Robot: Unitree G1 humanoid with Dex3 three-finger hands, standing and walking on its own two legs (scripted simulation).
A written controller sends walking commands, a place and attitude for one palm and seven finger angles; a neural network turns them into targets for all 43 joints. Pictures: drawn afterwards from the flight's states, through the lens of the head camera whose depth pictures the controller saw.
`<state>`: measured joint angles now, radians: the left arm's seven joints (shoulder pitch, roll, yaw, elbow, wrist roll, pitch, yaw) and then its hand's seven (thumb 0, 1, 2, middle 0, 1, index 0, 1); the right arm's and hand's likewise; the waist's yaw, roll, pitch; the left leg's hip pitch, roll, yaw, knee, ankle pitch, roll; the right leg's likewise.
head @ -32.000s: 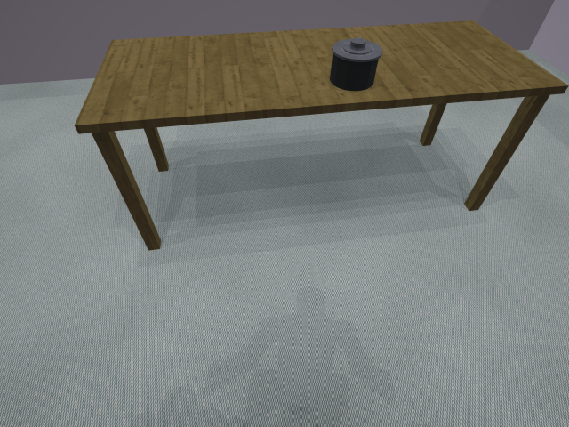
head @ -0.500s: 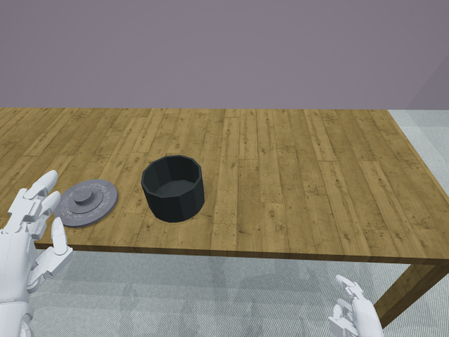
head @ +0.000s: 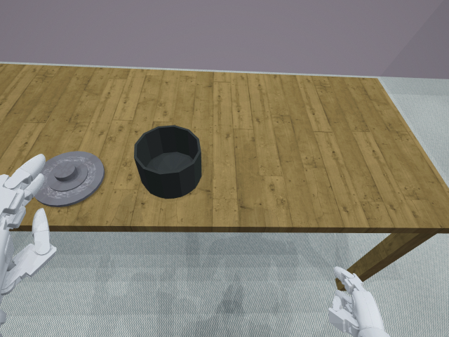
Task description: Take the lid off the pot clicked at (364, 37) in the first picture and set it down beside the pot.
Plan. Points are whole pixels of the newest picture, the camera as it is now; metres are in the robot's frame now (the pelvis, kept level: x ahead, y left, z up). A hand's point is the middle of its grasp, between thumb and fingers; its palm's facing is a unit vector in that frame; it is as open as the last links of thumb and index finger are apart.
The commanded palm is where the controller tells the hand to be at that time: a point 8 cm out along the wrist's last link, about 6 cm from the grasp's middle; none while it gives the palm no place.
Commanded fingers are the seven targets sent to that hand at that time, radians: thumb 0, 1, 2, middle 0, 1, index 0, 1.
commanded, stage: step back with the hand held close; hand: left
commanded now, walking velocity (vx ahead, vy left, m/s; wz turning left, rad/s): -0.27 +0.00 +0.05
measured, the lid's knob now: (65, 171) +0.46 +0.42 -0.07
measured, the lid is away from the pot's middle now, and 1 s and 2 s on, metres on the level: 0.25 0.25 0.25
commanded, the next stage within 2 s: stop stepping back and stand still in 1.22 s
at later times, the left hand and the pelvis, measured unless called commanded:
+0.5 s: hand (6, 309) +0.12 +0.25 +0.15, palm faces +0.32 -0.84 -0.43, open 7.4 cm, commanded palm +0.06 +0.29 +0.18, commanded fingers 0.00 0.90 0.90 -0.20 -0.30 -0.20 -0.30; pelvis -0.06 +0.01 -0.02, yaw +1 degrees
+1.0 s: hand out of the picture +0.07 +0.23 +0.16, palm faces +0.32 -0.86 -0.40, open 7.4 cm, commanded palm +0.01 +0.28 +0.18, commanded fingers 0.00 0.90 0.90 -0.20 -0.30 -0.20 -0.30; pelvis -0.11 +0.00 -0.02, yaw +1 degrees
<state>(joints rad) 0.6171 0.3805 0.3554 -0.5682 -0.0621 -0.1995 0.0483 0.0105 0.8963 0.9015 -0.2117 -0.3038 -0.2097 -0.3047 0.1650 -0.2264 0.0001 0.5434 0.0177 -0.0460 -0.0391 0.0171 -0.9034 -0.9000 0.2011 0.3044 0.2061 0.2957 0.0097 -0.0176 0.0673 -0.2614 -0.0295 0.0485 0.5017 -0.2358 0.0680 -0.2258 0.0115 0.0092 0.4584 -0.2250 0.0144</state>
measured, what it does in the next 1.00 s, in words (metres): shifts its weight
